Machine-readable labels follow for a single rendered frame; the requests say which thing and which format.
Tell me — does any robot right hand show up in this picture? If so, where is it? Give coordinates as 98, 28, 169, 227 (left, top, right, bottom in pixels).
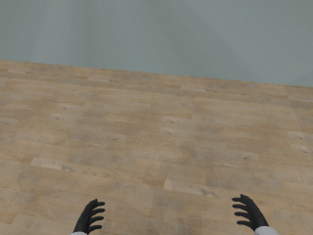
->
232, 194, 269, 232

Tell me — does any robot left hand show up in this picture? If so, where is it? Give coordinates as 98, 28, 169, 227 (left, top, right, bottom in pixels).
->
72, 199, 105, 235

